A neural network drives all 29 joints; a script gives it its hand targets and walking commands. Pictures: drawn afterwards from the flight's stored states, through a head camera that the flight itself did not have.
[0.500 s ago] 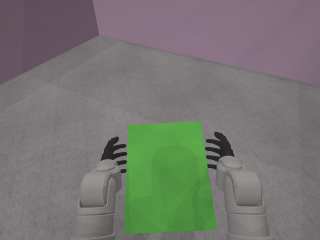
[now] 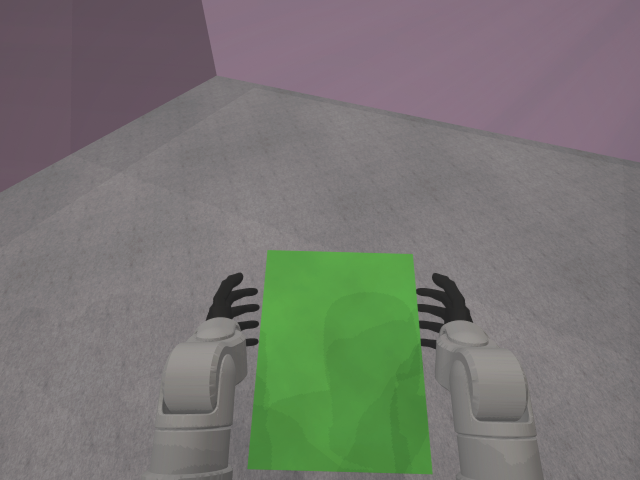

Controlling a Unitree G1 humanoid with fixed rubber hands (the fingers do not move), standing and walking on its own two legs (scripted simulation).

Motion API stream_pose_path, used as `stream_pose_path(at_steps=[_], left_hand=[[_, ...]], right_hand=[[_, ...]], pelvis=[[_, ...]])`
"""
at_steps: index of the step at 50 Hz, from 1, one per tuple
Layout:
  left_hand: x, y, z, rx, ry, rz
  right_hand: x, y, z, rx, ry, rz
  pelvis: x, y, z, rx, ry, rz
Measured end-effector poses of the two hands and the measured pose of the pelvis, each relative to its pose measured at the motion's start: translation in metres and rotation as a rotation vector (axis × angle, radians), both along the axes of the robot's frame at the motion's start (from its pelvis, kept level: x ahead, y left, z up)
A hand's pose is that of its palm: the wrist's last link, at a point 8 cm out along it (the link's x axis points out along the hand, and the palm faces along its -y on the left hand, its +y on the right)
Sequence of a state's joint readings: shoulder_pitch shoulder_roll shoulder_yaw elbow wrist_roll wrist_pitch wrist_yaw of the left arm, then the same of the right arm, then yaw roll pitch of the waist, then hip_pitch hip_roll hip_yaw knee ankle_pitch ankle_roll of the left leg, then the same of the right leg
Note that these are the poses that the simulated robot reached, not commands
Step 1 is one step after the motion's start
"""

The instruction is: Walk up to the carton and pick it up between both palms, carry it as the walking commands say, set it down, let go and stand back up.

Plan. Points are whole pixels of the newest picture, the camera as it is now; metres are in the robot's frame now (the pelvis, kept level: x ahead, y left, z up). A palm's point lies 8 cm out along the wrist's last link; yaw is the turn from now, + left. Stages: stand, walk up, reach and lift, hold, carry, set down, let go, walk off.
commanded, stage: carry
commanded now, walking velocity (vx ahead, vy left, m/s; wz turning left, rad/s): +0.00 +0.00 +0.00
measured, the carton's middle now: (335, 361) +0.30 +0.00 -0.03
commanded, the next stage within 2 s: none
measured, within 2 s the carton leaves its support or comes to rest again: neither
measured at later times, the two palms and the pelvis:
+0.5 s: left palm (218, 332) +0.27 +0.14 +0.09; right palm (454, 326) +0.27 -0.13 +0.10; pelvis +0.00 +0.01 +0.00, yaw -1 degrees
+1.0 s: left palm (222, 320) +0.29 +0.14 +0.10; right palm (456, 319) +0.28 -0.13 +0.10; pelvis +0.01 +0.00 +0.00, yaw -1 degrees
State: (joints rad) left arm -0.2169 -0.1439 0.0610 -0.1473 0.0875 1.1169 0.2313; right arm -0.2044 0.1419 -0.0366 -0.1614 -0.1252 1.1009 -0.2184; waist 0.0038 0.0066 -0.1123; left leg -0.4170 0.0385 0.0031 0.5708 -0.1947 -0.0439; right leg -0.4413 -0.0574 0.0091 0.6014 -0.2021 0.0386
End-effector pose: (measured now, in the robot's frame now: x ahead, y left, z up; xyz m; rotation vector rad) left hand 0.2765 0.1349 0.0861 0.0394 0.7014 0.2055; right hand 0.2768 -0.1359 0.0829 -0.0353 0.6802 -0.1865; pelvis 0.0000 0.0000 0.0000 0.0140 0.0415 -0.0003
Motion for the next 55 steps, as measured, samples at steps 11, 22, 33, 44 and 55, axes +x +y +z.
stream_pose_path(at_steps=[11, 22, 33, 44, 55], left_hand=[[-0.002, -0.01, 0.012, -0.012, -0.047, -0.026], [-0.002, -0.001, 0.003, -0.021, 0.01, -0.028], [-0.001, 0.009, 0.007, -0.023, -0.002, 0.005], [0.007, 0.005, 0.008, -0.002, -0.002, -0.006], [0.011, -0.001, 0.008, -0.011, -0.005, -0.02]], right_hand=[[-0.007, -0.01, 0.019, -0.011, -0.053, -0.028], [-0.004, 0.002, 0.018, -0.031, -0.008, -0.019], [0.004, 0.011, 0.02, -0.024, -0.019, 0.004], [0.008, 0.007, 0.016, -0.014, -0.018, -0.004], [0.008, 0.0, 0.02, -0.027, -0.023, -0.015]], pelvis=[[0.004, -0.005, -0.001, -0.005, 0.006, -0.008], [0.005, 0.004, 0.0, -0.001, 0.004, -0.015], [0.006, 0.008, 0.002, -0.004, 0.02, -0.008], [0.012, 0.006, 0.001, -0.001, 0.016, -0.009], [0.018, 0.002, 0.001, 0.0, 0.007, -0.01]])
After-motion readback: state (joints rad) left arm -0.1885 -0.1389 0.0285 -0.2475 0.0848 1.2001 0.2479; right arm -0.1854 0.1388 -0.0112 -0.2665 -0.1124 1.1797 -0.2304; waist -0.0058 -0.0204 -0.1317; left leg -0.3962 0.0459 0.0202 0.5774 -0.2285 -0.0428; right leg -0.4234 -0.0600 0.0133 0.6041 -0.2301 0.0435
